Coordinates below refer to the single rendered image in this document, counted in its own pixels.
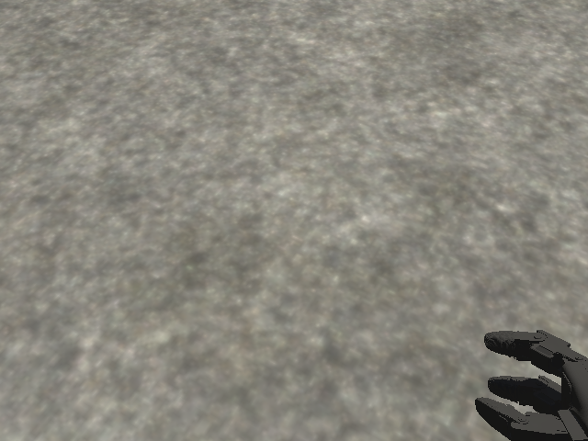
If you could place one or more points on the right robot hand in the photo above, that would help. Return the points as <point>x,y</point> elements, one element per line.
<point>562,410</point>

